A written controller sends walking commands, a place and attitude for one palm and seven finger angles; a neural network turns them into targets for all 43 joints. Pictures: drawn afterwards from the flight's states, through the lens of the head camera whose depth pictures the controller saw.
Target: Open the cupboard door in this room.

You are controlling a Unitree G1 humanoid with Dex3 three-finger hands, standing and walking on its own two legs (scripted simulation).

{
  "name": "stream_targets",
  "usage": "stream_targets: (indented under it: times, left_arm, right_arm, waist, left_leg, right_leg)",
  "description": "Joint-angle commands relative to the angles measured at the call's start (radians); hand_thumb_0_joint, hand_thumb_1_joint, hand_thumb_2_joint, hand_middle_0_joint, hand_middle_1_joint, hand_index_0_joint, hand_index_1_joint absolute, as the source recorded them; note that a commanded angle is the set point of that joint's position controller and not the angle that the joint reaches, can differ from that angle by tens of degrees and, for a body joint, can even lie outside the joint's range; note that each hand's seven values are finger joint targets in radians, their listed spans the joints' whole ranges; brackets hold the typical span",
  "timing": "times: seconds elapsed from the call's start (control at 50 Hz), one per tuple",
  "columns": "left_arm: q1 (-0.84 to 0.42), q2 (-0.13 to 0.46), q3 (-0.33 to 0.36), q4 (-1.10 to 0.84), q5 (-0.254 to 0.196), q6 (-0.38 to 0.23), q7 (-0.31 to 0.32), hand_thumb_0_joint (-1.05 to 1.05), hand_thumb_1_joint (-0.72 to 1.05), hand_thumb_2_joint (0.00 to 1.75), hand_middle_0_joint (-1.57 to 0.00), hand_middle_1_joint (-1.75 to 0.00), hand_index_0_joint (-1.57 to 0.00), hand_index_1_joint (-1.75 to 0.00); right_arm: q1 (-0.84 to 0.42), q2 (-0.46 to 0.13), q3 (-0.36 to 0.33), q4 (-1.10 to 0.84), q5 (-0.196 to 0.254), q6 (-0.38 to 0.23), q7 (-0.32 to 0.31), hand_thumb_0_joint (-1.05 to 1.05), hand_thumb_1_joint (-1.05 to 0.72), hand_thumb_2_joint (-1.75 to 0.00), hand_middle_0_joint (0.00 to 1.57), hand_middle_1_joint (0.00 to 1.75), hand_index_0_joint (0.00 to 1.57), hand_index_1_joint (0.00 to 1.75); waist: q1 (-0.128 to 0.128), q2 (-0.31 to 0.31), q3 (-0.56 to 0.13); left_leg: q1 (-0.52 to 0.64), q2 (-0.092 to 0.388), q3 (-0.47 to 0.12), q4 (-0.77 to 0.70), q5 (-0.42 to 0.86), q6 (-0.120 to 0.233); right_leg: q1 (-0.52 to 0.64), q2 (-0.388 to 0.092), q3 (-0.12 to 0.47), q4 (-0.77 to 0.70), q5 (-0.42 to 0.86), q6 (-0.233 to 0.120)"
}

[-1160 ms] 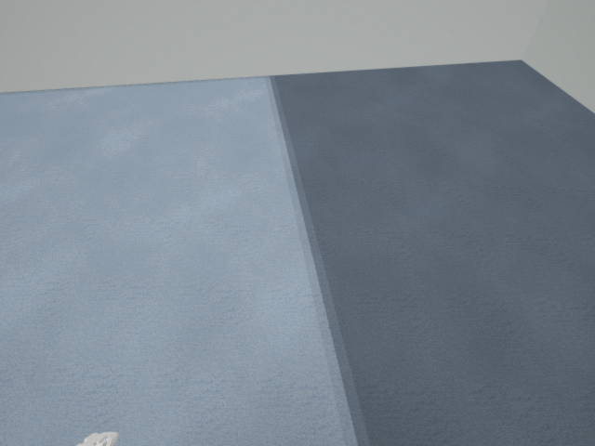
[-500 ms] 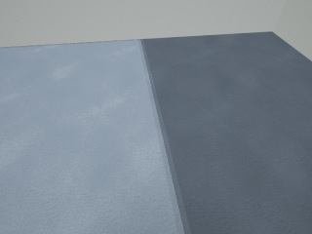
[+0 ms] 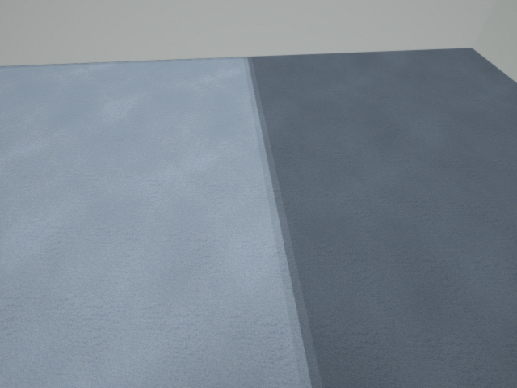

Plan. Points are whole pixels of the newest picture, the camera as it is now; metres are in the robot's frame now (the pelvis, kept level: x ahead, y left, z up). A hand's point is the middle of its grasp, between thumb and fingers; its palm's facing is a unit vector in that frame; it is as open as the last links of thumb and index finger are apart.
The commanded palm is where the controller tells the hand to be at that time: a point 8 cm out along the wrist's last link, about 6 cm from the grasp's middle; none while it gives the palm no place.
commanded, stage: turn or walk to find it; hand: left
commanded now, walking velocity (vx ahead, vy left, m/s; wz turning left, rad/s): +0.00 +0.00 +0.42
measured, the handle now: out of the picture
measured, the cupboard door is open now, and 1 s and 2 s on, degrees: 0 0 0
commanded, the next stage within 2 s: none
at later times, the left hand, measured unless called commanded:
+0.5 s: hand out of the picture +0.00 +0.19 -0.15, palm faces +0.22 -0.93 -0.30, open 7.4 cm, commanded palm none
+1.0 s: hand out of the picture -0.10 +0.22 -0.17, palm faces +0.45 -0.86 -0.26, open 7.4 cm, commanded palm none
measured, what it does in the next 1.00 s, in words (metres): steps on the spot, turning left: right foot, then left foot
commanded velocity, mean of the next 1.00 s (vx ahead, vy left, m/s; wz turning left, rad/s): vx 0.00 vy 0.00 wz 0.42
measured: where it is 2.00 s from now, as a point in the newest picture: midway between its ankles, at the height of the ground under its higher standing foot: outside the picture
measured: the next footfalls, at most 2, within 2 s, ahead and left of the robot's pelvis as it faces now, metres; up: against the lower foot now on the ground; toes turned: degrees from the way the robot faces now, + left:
right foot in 0.40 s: +0.01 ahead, -0.13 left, +0.00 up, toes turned +9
left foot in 0.78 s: -0.06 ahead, +0.12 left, +0.00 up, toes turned +24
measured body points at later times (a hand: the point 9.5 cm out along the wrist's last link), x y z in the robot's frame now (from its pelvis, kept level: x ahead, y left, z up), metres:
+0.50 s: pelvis -0.03 -0.03 +0.00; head +0.00 -0.04 +0.44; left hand -0.01 +0.24 -0.13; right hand +0.06 -0.27 -0.16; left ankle -0.03 +0.11 -0.69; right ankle -0.03 -0.14 -0.74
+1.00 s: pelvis -0.05 +0.00 +0.00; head -0.03 +0.03 +0.45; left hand -0.13 +0.27 -0.15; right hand +0.13 -0.18 -0.13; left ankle -0.10 +0.10 -0.74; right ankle -0.01 -0.13 -0.68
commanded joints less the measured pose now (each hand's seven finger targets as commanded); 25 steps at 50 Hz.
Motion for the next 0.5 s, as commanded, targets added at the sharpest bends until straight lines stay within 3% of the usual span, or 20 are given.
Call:
stream_targets:
  times: [0.0, 0.04, 0.06, 0.08, 0.1, 0.12, 0.14, 0.16, 0.18, 0.22, 0.3, 0.34, 0.36, 0.38, 0.4, 0.42, 0.46, 0.48]
  left_arm:
    - [0.026, 0.182, 0.052, -0.093, 0.004, -0.009, 0.015, 0.00, 0.90, 0.90, -0.20, -0.30, -0.20, -0.30]
    - [0.009, 0.169, 0.054, -0.119, 0.006, -0.006, 0.018, 0.00, 0.90, 0.90, -0.20, -0.30, -0.20, -0.30]
    - [0.012, 0.152, 0.055, -0.130, 0.006, -0.003, 0.017, 0.00, 0.90, 0.90, -0.20, -0.30, -0.20, -0.30]
    - [0.005, 0.121, 0.051, -0.139, 0.002, 0.002, 0.016, 0.00, 0.90, 0.90, -0.20, -0.30, -0.20, -0.30]
    - [-0.009, 0.087, 0.048, -0.153, -0.001, 0.002, 0.017, 0.00, 0.90, 0.90, -0.20, -0.30, -0.20, -0.30]
    - [-0.009, 0.088, 0.049, -0.167, 0.001, -0.001, 0.020, 0.00, 0.90, 0.90, -0.20, -0.30, -0.20, -0.30]
    - [0.001, 0.083, 0.054, -0.163, 0.000, -0.002, 0.021, 0.00, 0.90, 0.90, -0.20, -0.30, -0.20, -0.30]
    - [0.020, 0.071, 0.056, -0.157, -0.002, -0.005, 0.019, 0.00, 0.90, 0.90, -0.20, -0.30, -0.20, -0.30]
    - [0.026, 0.054, 0.055, -0.153, -0.004, -0.007, 0.016, 0.00, 0.90, 0.90, -0.20, -0.30, -0.20, -0.30]
    - [0.031, 0.033, 0.053, -0.156, -0.008, -0.010, 0.012, 0.00, 0.90, 0.90, -0.20, -0.30, -0.20, -0.30]
    - [0.088, 0.009, 0.057, -0.155, -0.014, -0.011, 0.013, 0.00, 0.90, 0.90, -0.20, -0.30, -0.20, -0.30]
    - [0.153, 0.021, 0.064, -0.144, -0.013, -0.019, 0.016, 0.00, 0.90, 0.90, -0.20, -0.30, -0.20, -0.30]
    - [0.180, 0.070, 0.076, -0.136, -0.003, -0.025, 0.022, 0.00, 0.90, 0.90, -0.20, -0.30, -0.20, -0.30]
    - [0.178, 0.161, 0.097, -0.146, 0.013, -0.030, 0.028, 0.00, 0.90, 0.90, -0.20, -0.30, -0.20, -0.30]
    - [0.152, 0.174, 0.090, -0.169, 0.009, -0.025, 0.025, 0.00, 0.90, 0.90, -0.20, -0.30, -0.20, -0.30]
    - [0.130, 0.137, 0.092, -0.168, 0.008, -0.032, 0.032, 0.00, 0.90, 0.90, -0.20, -0.30, -0.20, -0.30]
    - [0.059, 0.091, 0.073, -0.174, 0.011, -0.038, 0.025, 0.00, 0.90, 0.90, -0.20, -0.30, -0.20, -0.30]
    - [0.054, 0.085, 0.068, -0.177, 0.011, -0.041, 0.023, 0.00, 0.90, 0.90, -0.20, -0.30, -0.20, -0.30]
  right_arm:
    - [0.037, -0.094, -0.038, -0.093, 0.003, -0.005, -0.003, 0.00, -0.90, -0.90, 0.20, 0.30, 0.20, 0.30]
    - [0.069, -0.085, -0.046, -0.103, 0.003, -0.006, -0.001, 0.00, -0.90, -0.90, 0.20, 0.30, 0.20, 0.30]
    - [0.076, -0.091, -0.050, -0.108, 0.000, -0.008, 0.001, 0.00, -0.90, -0.90, 0.20, 0.30, 0.20, 0.30]
    - [0.082, -0.119, -0.055, -0.115, -0.005, -0.011, 0.003, 0.00, -0.90, -0.90, 0.20, 0.30, 0.20, 0.30]
    - [0.103, -0.155, -0.066, -0.120, -0.010, -0.017, -0.002, 0.00, -0.90, -0.90, 0.20, 0.30, 0.20, 0.30]
    - [0.123, -0.157, -0.071, -0.124, -0.003, -0.023, -0.010, 0.00, -0.90, -0.90, 0.20, 0.30, 0.20, 0.30]
    - [0.117, -0.154, -0.074, -0.128, -0.004, -0.022, -0.017, 0.00, -0.90, -0.90, 0.20, 0.30, 0.20, 0.30]
    - [0.099, -0.144, -0.075, -0.134, -0.004, -0.022, -0.021, 0.00, -0.90, -0.90, 0.20, 0.30, 0.20, 0.30]
    - [0.090, -0.135, -0.077, -0.141, -0.005, -0.021, -0.024, 0.00, -0.90, -0.90, 0.20, 0.30, 0.20, 0.30]
    - [0.094, -0.127, -0.080, -0.147, -0.006, -0.018, -0.026, 0.00, -0.90, -0.90, 0.20, 0.30, 0.20, 0.30]
    - [0.100, -0.120, -0.092, -0.154, -0.007, -0.007, -0.021, 0.00, -0.90, -0.90, 0.20, 0.30, 0.20, 0.30]
    - [0.078, -0.107, -0.096, -0.168, 0.001, -0.003, -0.015, 0.00, -0.90, -0.90, 0.20, 0.30, 0.20, 0.30]
    - [0.073, -0.064, -0.093, -0.178, 0.009, 0.000, -0.010, 0.00, -0.90, -0.90, 0.20, 0.30, 0.20, 0.30]
    - [0.078, -0.001, -0.084, -0.207, 0.011, 0.001, -0.005, 0.00, -0.90, -0.90, 0.20, 0.30, 0.20, 0.30]
    - [0.031, -0.030, -0.096, -0.218, -0.005, 0.003, -0.004, 0.00, -0.90, -0.90, 0.20, 0.30, 0.20, 0.30]
    - [0.014, -0.033, -0.100, -0.213, -0.006, 0.014, -0.003, 0.00, -0.90, -0.90, 0.20, 0.30, 0.20, 0.30]
    - [0.048, -0.022, -0.099, -0.172, -0.002, 0.021, 0.010, 0.00, -0.90, -0.90, 0.20, 0.30, 0.20, 0.30]
    - [0.067, -0.013, -0.096, -0.159, -0.001, 0.023, 0.014, 0.00, -0.90, -0.90, 0.20, 0.30, 0.20, 0.30]
  waist:
    - [0.003, -0.149, -0.053]
    - [-0.015, -0.108, -0.057]
    - [-0.016, -0.051, -0.056]
    - [-0.023, 0.094, -0.026]
    - [-0.032, 0.234, -0.007]
    - [-0.030, 0.233, -0.018]
    - [-0.021, 0.180, -0.039]
    - [-0.010, 0.157, -0.068]
    - [-0.008, 0.140, -0.081]
    - [-0.013, 0.127, -0.095]
    - [-0.006, 0.139, -0.115]
    - [0.027, 0.115, -0.123]
    - [0.036, 0.022, -0.108]
    - [0.039, -0.255, -0.061]
    - [0.054, -0.223, -0.024]
    - [0.034, -0.234, -0.014]
    - [-0.014, -0.158, 0.047]
    - [-0.022, -0.155, 0.044]
  left_leg:
    - [-0.056, 0.047, 0.007, 0.131, 0.083, 0.013]
    - [-0.021, 0.062, -0.007, 0.096, 0.110, 0.019]
    - [-0.004, 0.093, -0.058, 0.039, 0.165, 0.036]
    - [-0.029, 0.152, -0.207, -0.058, 0.205, 0.077]
    - [-0.031, 0.256, -0.410, -0.184, 0.271, 0.155]
    - [0.006, 0.295, -0.482, -0.212, 0.369, 0.220]
    - [0.035, 0.294, -0.471, -0.193, 0.384, 0.241]
    - [0.068, 0.272, -0.423, -0.163, 0.402, 0.238]
    - [0.076, 0.247, -0.381, -0.144, 0.411, 0.228]
    - [0.089, 0.222, -0.355, -0.122, 0.447, 0.218]
    - [0.051, 0.173, -0.360, -0.103, 0.402, 0.182]
    - [-0.048, 0.123, -0.334, -0.060, 0.277, 0.128]
    - [-0.207, 0.065, -0.272, 0.030, 0.098, 0.074]
    - [-0.399, -0.071, -0.060, 0.262, -0.174, -0.006]
    - [-0.369, -0.049, -0.037, 0.456, -0.283, -0.013]
    - [-0.354, -0.025, -0.054, 0.563, -0.275, -0.009]
    - [-0.329, 0.010, -0.017, 0.684, -0.164, -0.022]
    - [-0.317, 0.011, 0.009, 0.695, -0.135, -0.030]
  right_leg:
    - [-0.005, -0.265, 0.160, -0.107, 0.133, -0.089]
    - [-0.049, -0.255, 0.110, -0.035, 0.149, -0.081]
    - [-0.084, -0.205, 0.058, 0.027, 0.091, -0.049]
    - [-0.122, -0.102, -0.015, 0.150, -0.017, 0.004]
    - [-0.172, -0.005, -0.050, 0.317, -0.182, 0.038]
    - [-0.223, -0.008, 0.022, 0.449, -0.307, 0.033]
    - [-0.245, -0.021, 0.064, 0.520, -0.308, 0.029]
    - [-0.257, -0.025, 0.079, 0.530, -0.281, 0.033]
    - [-0.245, -0.023, 0.071, 0.508, -0.264, 0.037]
    - [-0.212, -0.009, 0.056, 0.418, -0.259, 0.043]
    - [-0.070, 0.031, 0.031, 0.173, -0.172, 0.042]
    - [0.086, 0.024, 0.024, -0.048, -0.017, 0.041]
    - [0.219, -0.082, 0.113, -0.147, -0.007, 0.013]
    - [0.252, -0.354, 0.399, -0.244, -0.055, -0.088]
    - [0.080, -0.447, 0.409, -0.257, 0.023, -0.155]
    - [0.022, -0.412, 0.402, -0.247, 0.091, -0.161]
    - [-0.026, -0.306, 0.226, -0.197, 0.195, -0.146]
    - [-0.020, -0.281, 0.161, -0.180, 0.229, -0.136]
